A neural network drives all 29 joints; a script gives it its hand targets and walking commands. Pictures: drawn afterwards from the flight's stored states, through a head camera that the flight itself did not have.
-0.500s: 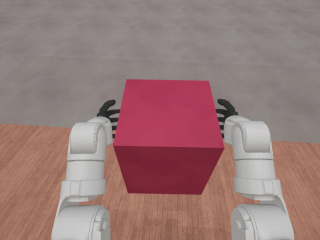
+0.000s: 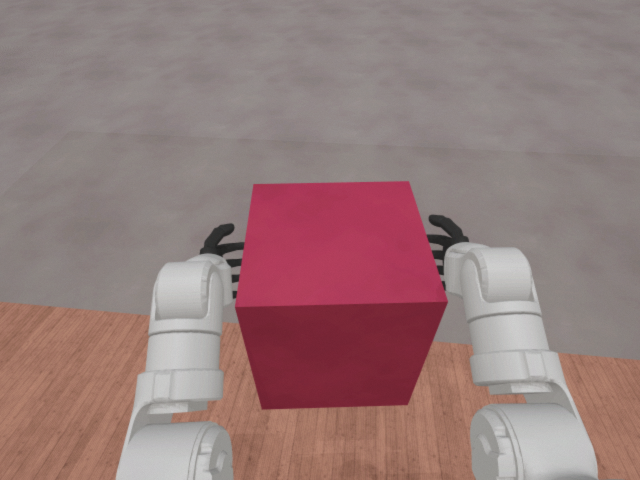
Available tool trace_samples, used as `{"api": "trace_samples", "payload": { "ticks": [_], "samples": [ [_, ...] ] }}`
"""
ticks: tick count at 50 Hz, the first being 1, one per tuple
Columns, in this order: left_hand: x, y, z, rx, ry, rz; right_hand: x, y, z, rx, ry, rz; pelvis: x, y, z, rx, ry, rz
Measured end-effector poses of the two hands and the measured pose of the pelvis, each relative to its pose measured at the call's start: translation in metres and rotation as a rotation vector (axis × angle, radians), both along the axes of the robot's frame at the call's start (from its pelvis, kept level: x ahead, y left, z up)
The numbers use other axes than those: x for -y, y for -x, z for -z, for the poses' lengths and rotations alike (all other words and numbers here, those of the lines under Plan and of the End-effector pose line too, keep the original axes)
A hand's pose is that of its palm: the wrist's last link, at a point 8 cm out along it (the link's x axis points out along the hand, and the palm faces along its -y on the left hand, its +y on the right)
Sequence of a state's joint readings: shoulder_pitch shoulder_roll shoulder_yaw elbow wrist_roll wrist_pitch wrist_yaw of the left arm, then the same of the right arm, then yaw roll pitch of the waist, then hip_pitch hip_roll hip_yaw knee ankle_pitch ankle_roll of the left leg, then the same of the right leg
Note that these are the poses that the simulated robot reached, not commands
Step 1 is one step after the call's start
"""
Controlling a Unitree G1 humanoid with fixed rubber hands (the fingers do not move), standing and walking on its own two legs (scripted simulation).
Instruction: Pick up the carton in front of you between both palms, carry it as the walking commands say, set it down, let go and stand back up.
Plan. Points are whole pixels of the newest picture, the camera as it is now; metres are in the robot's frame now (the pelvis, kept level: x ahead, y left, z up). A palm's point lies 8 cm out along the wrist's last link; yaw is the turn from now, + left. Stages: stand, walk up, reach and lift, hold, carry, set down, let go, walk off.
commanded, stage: carry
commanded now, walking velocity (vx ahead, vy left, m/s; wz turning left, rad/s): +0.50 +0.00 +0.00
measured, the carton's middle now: (333, 298) +0.36 +0.00 +0.03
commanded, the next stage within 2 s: none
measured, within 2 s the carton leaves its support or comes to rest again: neither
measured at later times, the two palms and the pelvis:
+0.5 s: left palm (227, 145) +0.66 +0.18 +0.09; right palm (392, 138) +0.66 -0.12 +0.09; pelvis +0.31 +0.02 -0.05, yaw -1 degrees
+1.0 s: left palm (266, 93) +0.96 +0.13 +0.04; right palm (390, 91) +0.95 -0.17 +0.05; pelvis +0.61 +0.00 -0.09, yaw +1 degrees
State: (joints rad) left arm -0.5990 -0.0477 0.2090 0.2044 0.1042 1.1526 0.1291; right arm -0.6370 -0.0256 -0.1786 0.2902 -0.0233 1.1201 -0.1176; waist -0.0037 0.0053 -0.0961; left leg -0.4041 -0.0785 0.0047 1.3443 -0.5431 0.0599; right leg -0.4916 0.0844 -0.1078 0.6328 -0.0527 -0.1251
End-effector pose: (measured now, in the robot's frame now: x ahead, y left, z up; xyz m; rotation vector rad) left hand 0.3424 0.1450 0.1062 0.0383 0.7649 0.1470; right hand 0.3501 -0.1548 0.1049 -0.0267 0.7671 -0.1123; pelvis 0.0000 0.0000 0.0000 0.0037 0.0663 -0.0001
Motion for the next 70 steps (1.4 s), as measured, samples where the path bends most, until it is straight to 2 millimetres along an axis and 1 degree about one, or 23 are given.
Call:
{"api": "trace_samples", "payload": {
  "ticks": [2,4,9,14,17,19,21,23,25,27,30,35,41,45,48,51,52,55,58,60,63,66,70],
  "samples": [
    [-0.005,-0.01,0.015,-0.049,0.001,-0.018,-0.005,-0.017,0.013,-0.048,0.01,-0.027,0.005,-0.019,-0.002,0.0,-0.007,-0.002],
    [-0.008,-0.024,0.023,-0.072,0.001,-0.033,-0.009,-0.037,0.021,-0.071,0.01,-0.044,0.009,-0.037,-0.004,-0.003,-0.013,-0.007],
    [-0.012,-0.077,0.025,-0.055,0.006,-0.057,-0.013,-0.091,0.027,-0.055,-0.008,-0.047,0.011,-0.087,-0.009,-0.019,-0.024,-0.009],
    [-0.015,-0.142,0.014,0.007,0.01,-0.053,-0.015,-0.151,0.019,0.005,-0.023,-0.026,0.006,-0.147,-0.01,-0.028,-0.023,0.001],
    [-0.019,-0.186,0.004,0.064,0.009,-0.045,-0.02,-0.193,0.01,0.063,-0.027,-0.017,-0.001,-0.189,-0.003,-0.028,-0.011,0.009],
    [-0.025,-0.218,0.0,0.105,0.01,-0.04,-0.025,-0.225,0.004,0.104,-0.025,-0.015,-0.005,-0.22,0.007,-0.024,0.0,0.016],
    [-0.03,-0.252,0.001,0.14,0.014,-0.031,-0.03,-0.257,0.002,0.14,-0.016,-0.011,-0.01,-0.253,0.022,-0.011,0.015,0.023],
    [-0.033,-0.288,0.007,0.17,0.024,-0.01,-0.033,-0.288,0.004,0.17,0.005,0.0,-0.014,-0.286,0.043,0.002,0.029,0.03],
    [-0.032,-0.318,0.018,0.15,0.033,0.011,-0.031,-0.311,0.012,0.151,0.031,0.009,-0.017,-0.306,0.052,0.001,0.003,0.022],
    [-0.027,-0.34,0.028,0.093,0.026,0.04,-0.027,-0.327,0.023,0.093,0.031,0.03,-0.023,-0.326,0.053,-0.001,0.01,0.019],
    [-0.019,-0.372,0.038,0.017,0.022,0.072,-0.019,-0.348,0.036,0.017,0.021,0.066,-0.03,-0.355,0.048,-0.007,0.021,0.022],
    [-0.011,-0.426,0.047,-0.018,0.038,0.087,-0.012,-0.394,0.043,-0.017,0.017,0.099,-0.033,-0.404,0.041,-0.022,0.033,0.026],
    [-0.007,-0.493,0.044,0.029,0.058,0.067,-0.008,-0.467,0.035,0.031,0.015,0.099,-0.027,-0.47,0.039,-0.034,0.034,0.018],
    [-0.001,-0.545,0.043,0.068,0.064,0.052,-0.001,-0.522,0.033,0.069,0.012,0.091,-0.017,-0.524,0.049,-0.038,0.018,0.005],
    [0.008,-0.588,0.051,0.082,0.057,0.047,0.007,-0.566,0.044,0.083,0.009,0.081,-0.009,-0.571,0.067,-0.028,0.0,-0.006],
    [0.013,-0.629,0.068,0.093,0.022,0.034,0.013,-0.615,0.067,0.094,0.001,0.049,-0.001,-0.62,0.097,-0.006,-0.019,-0.013],
    [0.013,-0.64,0.077,0.084,0.005,0.031,0.013,-0.629,0.077,0.084,-0.008,0.04,0.0,-0.631,0.103,-0.007,0.0,-0.006],
    [0.008,-0.659,0.106,-0.001,-0.001,0.001,0.008,-0.659,0.106,-0.001,-0.001,-0.001,0.008,-0.659,0.107,-0.003,0.0,-0.002],
    [0.001,-0.676,0.125,-0.065,-0.002,-0.024,0.001,-0.686,0.124,-0.064,0.007,-0.037,0.015,-0.687,0.104,-0.004,-0.007,-0.006],
    [-0.002,-0.693,0.13,-0.077,-0.002,-0.038,-0.002,-0.706,0.13,-0.076,0.004,-0.049,0.018,-0.705,0.101,-0.008,-0.012,-0.009],
    [-0.005,-0.724,0.131,-0.064,0.001,-0.054,-0.005,-0.74,0.133,-0.064,-0.007,-0.051,0.019,-0.735,0.098,-0.018,-0.019,-0.01],
    [-0.006,-0.761,0.127,-0.034,0.004,-0.058,-0.007,-0.774,0.131,-0.035,-0.019,-0.041,0.017,-0.769,0.096,-0.025,-0.023,-0.008],
    [-0.009,-0.816,0.116,0.023,0.005,-0.05,-0.009,-0.825,0.121,0.022,-0.029,-0.024,0.011,-0.821,0.097,-0.029,-0.022,0.002]
  ]
}}
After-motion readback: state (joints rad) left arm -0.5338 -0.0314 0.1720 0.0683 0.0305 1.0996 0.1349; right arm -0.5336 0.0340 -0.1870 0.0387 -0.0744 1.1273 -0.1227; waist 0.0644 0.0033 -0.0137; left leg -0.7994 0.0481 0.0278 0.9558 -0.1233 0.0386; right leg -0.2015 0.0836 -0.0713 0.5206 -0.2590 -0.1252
